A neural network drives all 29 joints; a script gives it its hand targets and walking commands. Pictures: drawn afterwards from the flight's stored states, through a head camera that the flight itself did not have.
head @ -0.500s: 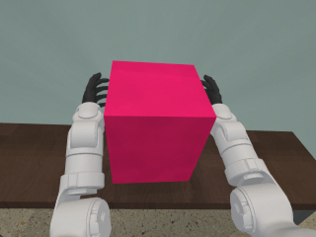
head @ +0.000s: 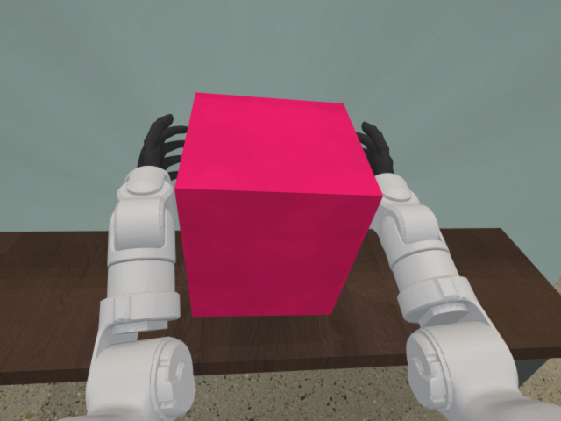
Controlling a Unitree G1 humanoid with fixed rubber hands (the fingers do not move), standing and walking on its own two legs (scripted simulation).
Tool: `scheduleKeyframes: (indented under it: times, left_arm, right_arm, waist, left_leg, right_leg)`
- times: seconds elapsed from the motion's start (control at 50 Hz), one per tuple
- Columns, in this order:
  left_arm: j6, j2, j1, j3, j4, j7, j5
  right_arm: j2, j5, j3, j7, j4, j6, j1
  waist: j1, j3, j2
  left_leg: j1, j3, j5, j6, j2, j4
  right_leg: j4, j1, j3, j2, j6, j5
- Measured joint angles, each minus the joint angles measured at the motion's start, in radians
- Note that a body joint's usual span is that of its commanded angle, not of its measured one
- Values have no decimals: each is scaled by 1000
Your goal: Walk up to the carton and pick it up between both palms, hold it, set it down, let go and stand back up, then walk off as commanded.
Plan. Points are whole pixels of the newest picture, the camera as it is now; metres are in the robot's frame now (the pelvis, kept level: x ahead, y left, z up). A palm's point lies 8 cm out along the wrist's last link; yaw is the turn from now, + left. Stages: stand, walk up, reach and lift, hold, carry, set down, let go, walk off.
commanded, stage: reach and lift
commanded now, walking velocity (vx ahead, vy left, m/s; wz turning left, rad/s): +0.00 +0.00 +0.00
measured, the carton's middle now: (267, 210) +0.38 +0.00 +0.17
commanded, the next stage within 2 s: hold in 0.76 s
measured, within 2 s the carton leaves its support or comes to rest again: neither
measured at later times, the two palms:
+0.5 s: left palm (156, 159) +0.38 +0.14 +0.25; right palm (383, 164) +0.37 -0.16 +0.25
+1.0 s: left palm (148, 145) +0.38 +0.15 +0.28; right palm (386, 143) +0.38 -0.15 +0.28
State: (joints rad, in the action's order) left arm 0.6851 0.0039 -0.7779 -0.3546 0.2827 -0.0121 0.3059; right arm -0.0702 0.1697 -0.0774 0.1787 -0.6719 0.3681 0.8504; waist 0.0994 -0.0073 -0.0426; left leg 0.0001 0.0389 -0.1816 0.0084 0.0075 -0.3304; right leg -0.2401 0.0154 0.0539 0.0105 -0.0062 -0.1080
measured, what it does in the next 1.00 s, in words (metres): stands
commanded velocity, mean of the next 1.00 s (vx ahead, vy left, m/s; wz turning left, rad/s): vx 0.00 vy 0.00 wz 0.00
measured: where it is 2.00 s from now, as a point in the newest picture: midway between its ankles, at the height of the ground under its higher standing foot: outside the picture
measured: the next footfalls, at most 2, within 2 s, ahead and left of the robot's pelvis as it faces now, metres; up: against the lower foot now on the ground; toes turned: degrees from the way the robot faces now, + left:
none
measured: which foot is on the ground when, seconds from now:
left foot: down 0.00-1.00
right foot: down 0.00-1.00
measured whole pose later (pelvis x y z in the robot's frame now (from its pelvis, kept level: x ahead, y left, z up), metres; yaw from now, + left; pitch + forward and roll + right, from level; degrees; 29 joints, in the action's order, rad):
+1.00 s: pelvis +0.00 -0.01 +0.00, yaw +0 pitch -8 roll -1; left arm 0.80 -0.05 -0.90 -0.38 0.33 -0.04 0.29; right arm -0.11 0.28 -0.04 0.24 -0.71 0.50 0.99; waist 0.09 0.05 -0.04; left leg -0.02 0.05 -0.19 -0.01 -0.01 -0.34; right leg -0.26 0.00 0.06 0.03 -0.02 -0.12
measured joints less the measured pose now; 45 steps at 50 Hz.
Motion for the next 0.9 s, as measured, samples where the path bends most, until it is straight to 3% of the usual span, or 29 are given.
scheduleKeyframes:
  times: [0.58,0.9]
  left_arm:
    - [71,-12,-41,-11,-29,-13,0]
    - [103,-41,-105,-34,28,-27,-7]
  right_arm:
    - [-34,78,36,33,27,71,49]
    - [-41,95,34,51,-19,114,119]
  waist:
    - [12,13,9]
    - [-6,45,6]
  left_leg:
    - [9,-5,-14,-4,-9,-11]
    - [-13,1,-6,-13,-14,-9]
  right_leg:
    - [4,14,-5,9,-3,-4]
    - [-13,-16,1,14,-13,-7]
